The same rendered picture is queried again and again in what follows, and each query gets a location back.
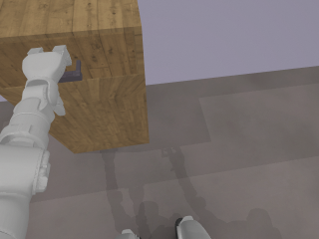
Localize drawer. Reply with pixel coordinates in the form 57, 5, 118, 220
0, 31, 138, 89

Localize left robot shin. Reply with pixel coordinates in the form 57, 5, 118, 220
122, 229, 135, 235

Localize handle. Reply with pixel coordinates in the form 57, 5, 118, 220
58, 60, 83, 84

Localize robot left upper arm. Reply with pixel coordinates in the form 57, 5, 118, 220
0, 144, 51, 239

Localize robot right thigh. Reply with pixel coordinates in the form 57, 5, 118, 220
176, 220, 211, 239

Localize robot left hand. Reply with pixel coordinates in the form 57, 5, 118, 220
22, 45, 72, 117

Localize cabinet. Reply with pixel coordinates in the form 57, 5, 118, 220
0, 0, 150, 154

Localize left robot forearm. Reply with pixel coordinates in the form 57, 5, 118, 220
0, 76, 59, 150

